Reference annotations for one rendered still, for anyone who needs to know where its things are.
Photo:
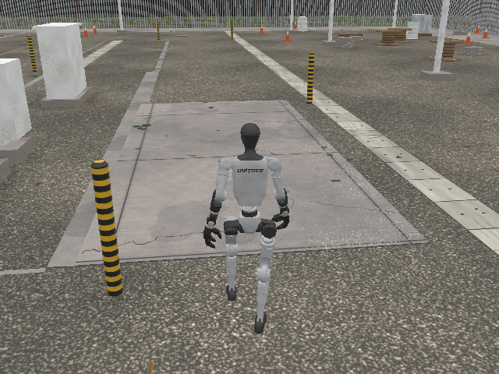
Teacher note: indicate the robot right hand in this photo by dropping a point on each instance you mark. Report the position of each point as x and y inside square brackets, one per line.
[278, 218]

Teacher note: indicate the left robot forearm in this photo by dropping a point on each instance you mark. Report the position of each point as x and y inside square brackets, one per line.
[213, 212]

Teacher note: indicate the left robot foot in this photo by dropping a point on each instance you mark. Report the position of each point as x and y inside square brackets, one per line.
[231, 294]

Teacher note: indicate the humanoid robot head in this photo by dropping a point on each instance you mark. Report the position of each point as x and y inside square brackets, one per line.
[250, 134]

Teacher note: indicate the robot right upper arm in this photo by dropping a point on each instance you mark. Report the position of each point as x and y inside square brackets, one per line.
[277, 176]

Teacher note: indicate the robot left hand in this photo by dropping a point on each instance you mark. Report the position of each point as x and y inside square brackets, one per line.
[208, 238]

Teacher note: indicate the right robot forearm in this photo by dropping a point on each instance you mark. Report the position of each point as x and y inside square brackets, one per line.
[283, 205]

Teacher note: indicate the robot left upper arm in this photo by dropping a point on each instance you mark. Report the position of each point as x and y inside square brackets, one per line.
[222, 178]

